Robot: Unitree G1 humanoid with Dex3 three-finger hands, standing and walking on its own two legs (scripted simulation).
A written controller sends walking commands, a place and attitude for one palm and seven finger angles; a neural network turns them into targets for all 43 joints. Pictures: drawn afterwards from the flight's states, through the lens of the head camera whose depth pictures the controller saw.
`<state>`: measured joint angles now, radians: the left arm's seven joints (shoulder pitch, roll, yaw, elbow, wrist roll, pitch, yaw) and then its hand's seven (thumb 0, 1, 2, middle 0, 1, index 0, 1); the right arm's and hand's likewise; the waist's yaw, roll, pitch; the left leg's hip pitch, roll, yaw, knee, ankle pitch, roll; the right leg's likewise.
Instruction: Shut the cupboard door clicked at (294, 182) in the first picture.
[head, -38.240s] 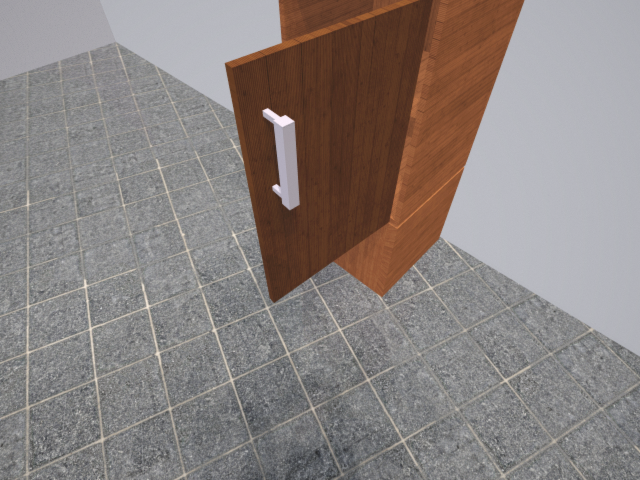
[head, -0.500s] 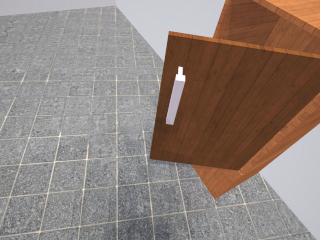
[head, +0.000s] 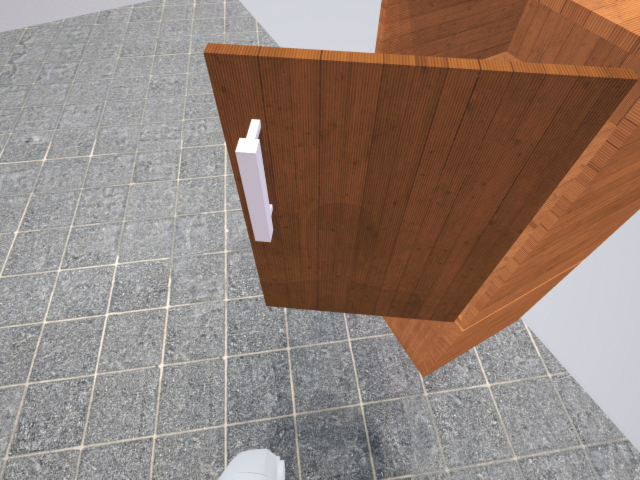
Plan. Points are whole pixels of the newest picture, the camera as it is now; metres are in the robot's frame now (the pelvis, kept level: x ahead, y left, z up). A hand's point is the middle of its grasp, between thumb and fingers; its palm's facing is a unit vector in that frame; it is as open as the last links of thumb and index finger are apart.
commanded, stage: shuffle to correct the standing spot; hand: left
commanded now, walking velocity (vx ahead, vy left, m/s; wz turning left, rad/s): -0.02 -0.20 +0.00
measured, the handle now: (259, 185) +0.45 +0.11 +0.09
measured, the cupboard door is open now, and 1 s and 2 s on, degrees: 56 56 56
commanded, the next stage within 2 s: come to a stop and stand still in 0.06 s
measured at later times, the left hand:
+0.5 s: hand out of the picture +0.01 +0.10 -0.17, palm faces +0.03 -0.98 -0.19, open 7.4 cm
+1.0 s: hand out of the picture -0.01 +0.11 -0.17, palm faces +0.03 -0.98 -0.19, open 7.4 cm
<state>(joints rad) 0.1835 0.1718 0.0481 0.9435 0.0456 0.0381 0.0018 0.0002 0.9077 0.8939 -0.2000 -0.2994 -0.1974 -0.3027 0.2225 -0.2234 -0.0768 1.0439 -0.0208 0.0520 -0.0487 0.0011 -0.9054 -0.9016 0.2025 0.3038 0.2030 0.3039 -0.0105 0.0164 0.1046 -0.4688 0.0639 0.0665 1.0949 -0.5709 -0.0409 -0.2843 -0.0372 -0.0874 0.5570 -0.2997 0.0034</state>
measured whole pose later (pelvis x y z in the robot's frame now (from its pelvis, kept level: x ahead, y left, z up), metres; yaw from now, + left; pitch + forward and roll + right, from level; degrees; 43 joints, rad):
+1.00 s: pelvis -0.02 -0.07 +0.01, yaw -1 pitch -1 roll +1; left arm 0.25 0.16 0.02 1.07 0.03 0.01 0.02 0.00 0.91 0.89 -0.20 -0.30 -0.20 -0.30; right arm 0.21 -0.16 -0.03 1.05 -0.01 0.01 -0.03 0.00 -0.93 -0.90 0.20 0.30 0.20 0.30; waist 0.02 -0.02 0.06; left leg -0.22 -0.01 0.12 0.48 -0.25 0.04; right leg -0.19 -0.08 -0.05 0.50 -0.30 0.04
